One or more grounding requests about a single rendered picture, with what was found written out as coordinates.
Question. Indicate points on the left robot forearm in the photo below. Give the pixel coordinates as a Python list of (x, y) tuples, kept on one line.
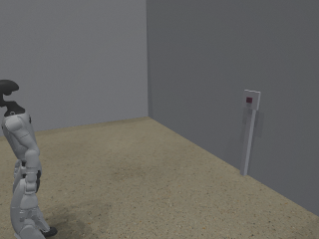
[(32, 164)]

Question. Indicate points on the button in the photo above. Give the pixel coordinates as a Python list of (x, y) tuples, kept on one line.
[(249, 100)]

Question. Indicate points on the panel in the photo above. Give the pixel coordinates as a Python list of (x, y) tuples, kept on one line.
[(252, 108)]

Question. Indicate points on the robot left upper arm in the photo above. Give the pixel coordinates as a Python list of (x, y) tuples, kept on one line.
[(17, 127)]

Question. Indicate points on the robot right hand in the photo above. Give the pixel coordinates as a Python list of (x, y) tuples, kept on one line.
[(17, 165)]

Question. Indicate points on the robot left hand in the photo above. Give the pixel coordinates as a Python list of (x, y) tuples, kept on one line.
[(29, 201)]

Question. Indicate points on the left robot shin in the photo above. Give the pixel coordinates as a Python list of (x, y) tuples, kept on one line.
[(29, 232)]

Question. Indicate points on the right robot thigh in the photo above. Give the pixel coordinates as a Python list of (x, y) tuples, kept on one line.
[(17, 179)]

